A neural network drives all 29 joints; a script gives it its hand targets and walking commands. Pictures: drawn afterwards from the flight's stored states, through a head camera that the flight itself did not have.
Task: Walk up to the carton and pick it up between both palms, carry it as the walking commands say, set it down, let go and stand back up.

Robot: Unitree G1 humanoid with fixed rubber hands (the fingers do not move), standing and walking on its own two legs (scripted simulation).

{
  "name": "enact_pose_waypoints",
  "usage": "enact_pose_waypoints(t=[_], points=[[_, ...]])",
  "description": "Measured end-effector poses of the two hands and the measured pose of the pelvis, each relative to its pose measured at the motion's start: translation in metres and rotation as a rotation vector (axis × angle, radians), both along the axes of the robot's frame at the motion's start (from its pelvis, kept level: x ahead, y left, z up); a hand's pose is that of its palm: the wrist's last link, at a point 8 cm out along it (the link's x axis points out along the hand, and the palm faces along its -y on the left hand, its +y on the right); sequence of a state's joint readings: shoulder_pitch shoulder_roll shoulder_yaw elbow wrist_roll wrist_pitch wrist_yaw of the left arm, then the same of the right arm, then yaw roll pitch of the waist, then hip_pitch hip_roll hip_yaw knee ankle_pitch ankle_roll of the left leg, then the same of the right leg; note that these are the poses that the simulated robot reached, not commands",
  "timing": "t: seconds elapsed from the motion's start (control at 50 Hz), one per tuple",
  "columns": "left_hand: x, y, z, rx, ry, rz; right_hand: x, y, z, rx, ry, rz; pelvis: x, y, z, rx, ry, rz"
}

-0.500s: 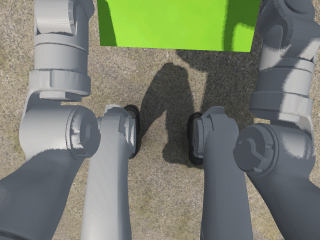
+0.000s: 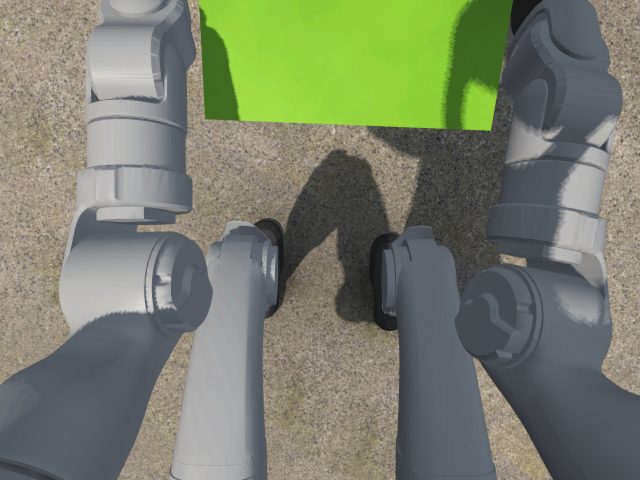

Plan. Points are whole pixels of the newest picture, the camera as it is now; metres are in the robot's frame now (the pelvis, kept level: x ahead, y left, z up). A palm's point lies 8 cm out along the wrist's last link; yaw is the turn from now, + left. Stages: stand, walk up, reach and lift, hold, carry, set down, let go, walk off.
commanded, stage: reach and lift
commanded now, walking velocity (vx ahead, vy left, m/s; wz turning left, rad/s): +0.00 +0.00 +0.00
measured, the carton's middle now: out of the picture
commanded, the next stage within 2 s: none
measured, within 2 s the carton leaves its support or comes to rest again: neither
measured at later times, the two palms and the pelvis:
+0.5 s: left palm out of the picture +0.53 +0.15 -0.02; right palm out of the picture +0.51 -0.16 -0.01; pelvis +0.01 +0.00 +0.05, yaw +0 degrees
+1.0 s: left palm out of the picture +0.50 +0.15 +0.10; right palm out of the picture +0.49 -0.16 +0.11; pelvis +0.08 +0.00 +0.14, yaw +0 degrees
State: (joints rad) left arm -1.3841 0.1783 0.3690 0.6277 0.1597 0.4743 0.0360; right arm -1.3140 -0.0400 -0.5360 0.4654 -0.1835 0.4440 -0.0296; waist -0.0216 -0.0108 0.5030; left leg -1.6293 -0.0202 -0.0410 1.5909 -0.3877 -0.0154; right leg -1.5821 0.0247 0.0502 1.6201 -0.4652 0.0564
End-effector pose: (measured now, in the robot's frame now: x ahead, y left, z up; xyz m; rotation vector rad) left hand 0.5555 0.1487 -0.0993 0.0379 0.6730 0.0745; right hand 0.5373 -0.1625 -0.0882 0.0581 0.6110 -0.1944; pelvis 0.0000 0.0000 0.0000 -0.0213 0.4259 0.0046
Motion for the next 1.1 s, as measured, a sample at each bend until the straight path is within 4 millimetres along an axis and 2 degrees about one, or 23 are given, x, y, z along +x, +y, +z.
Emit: enact_pose_waypoints(t=[0.32, 0.58, 0.72, 0.86, 0.94, 1.1], points=[[-0.014, 0.001, 0.042, -0.010, -0.021, -0.006, -0.017, 0.001, 0.042, 0.002, -0.021, -0.014, 0.003, 0.001, 0.033, -0.003, -0.063, 0.001], [-0.024, 0.001, 0.094, -0.007, -0.019, -0.005, -0.028, 0.001, 0.094, 0.000, -0.018, -0.014, 0.011, 0.002, 0.059, 0.000, -0.054, -0.001], [-0.031, 0.001, 0.141, 0.002, 0.024, -0.004, -0.033, 0.001, 0.140, -0.002, 0.026, -0.003, 0.038, 0.001, 0.075, 0.008, 0.093, -0.007], [-0.044, 0.005, 0.187, 0.025, 0.070, -0.008, -0.041, 0.003, 0.184, 0.007, 0.074, 0.024, 0.068, 0.002, 0.108, 0.021, 0.106, -0.010], [-0.048, 0.005, 0.197, 0.018, 0.091, 0.000, -0.044, 0.004, 0.196, 0.004, 0.096, 0.016, 0.078, 0.002, 0.128, 0.019, 0.091, -0.004], [-0.053, 0.000, 0.197, 0.007, 0.102, 0.001, -0.049, 0.000, 0.200, -0.010, 0.111, 0.004, 0.095, 0.001, 0.154, 0.016, 0.103, 0.000]])
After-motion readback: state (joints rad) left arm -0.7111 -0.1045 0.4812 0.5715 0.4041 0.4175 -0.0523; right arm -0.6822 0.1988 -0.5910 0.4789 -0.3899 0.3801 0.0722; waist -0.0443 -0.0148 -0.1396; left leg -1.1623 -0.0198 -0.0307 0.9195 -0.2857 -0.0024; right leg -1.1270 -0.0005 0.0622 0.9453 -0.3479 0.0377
